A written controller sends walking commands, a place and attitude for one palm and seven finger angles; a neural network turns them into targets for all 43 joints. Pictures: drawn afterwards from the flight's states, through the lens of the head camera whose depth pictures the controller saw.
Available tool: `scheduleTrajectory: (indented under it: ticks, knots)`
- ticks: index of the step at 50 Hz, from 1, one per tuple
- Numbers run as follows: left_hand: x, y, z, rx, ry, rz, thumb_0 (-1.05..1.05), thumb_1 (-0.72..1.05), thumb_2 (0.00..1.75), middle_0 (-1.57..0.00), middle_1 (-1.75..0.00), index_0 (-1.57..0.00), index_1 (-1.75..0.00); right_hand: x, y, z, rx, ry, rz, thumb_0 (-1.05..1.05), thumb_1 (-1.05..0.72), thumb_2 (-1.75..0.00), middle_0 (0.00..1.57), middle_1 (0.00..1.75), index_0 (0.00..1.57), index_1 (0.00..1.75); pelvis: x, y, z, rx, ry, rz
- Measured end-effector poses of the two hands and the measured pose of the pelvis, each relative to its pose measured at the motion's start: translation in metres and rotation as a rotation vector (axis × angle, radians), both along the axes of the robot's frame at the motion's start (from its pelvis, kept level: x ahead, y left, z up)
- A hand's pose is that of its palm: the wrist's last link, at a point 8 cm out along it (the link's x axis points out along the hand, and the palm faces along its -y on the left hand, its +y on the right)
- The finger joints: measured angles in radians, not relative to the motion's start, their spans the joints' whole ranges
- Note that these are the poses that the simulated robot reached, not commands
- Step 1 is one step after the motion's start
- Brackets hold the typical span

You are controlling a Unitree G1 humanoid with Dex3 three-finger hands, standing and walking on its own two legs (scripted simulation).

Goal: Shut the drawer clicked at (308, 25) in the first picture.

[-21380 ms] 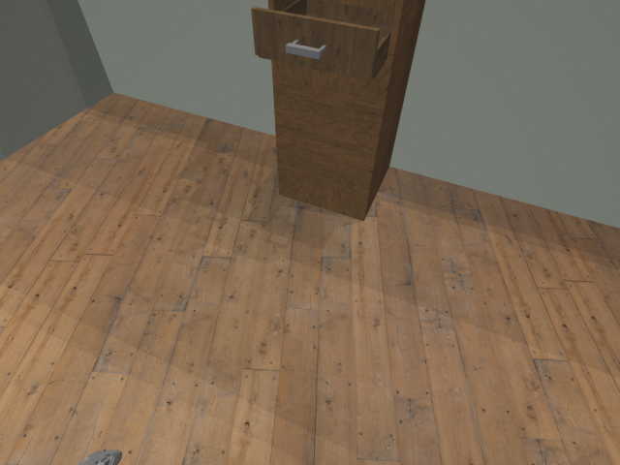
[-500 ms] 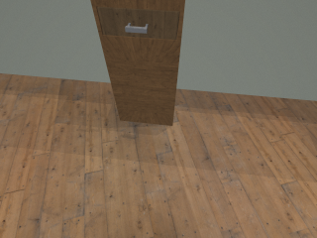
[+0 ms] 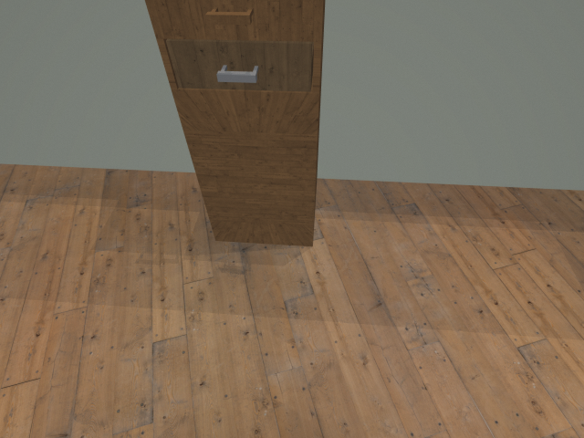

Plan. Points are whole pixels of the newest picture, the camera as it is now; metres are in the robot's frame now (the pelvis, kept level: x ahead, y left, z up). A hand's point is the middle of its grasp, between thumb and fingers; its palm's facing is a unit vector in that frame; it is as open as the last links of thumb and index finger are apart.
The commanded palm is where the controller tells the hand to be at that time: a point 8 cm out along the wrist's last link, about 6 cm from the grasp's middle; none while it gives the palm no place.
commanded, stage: let the arm hang, fingers relaxed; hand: left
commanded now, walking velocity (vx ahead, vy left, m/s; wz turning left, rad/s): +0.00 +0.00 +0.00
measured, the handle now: (238, 72) +0.97 +0.19 +0.03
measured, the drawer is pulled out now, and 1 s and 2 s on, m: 0.00 0.00 0.00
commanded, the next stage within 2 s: look to check the result in 0.06 s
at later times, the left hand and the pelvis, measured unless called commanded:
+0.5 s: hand out of the picture +0.09 +0.24 -0.15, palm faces -0.02 -0.94 -0.34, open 7.4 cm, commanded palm none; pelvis +0.02 -0.01 +0.00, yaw -1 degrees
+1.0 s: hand out of the picture +0.12 +0.23 -0.15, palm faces -0.03 -0.94 -0.34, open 7.4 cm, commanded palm none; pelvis +0.03 -0.01 +0.00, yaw -1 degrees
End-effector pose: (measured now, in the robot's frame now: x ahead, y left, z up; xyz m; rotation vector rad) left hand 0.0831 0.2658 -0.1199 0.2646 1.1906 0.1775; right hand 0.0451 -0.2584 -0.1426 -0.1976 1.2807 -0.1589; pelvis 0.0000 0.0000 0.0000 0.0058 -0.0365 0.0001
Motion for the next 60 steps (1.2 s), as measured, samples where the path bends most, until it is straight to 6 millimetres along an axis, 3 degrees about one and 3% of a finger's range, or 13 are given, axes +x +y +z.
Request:
scheduleTrajectory:
  ticks: [8,22,43,60]
  knots:
    - [0.003,0.003,0.002,0.014,0.019,0.000,0.00,0.90,0.90,-0.20,-0.30,-0.21,-0.30,0.016,-0.014,0.006,-0.028,-0.012,0.007,0.00,-0.91,-0.90,0.20,0.30,0.20,0.29,0.007,-0.003,0.002,-0.002,0.003,-0.004]
    - [0.000,0.016,0.005,0.049,0.074,0.012,0.00,0.90,0.90,-0.20,-0.30,-0.21,-0.30,0.023,-0.032,0.011,-0.063,0.019,0.013,0.00,-0.91,-0.90,0.20,0.30,0.20,0.29,0.018,-0.007,0.003,-0.003,0.008,-0.008]
    - [0.033,0.011,0.009,0.048,0.020,-0.018,0.00,0.90,0.90,-0.20,-0.30,-0.21,-0.30,0.041,-0.035,0.013,-0.063,-0.008,0.011,0.00,-0.91,-0.90,0.21,0.30,0.20,0.29,0.029,-0.009,0.004,-0.002,0.012,-0.013]
    - [0.032,0.013,0.007,0.047,0.037,-0.019,0.00,0.90,0.90,-0.20,-0.30,-0.21,-0.30,0.039,-0.037,0.015,-0.073,0.006,0.001,0.00,-0.91,-0.90,0.21,0.30,0.20,0.29,0.034,-0.009,0.005,-0.003,0.013,-0.019]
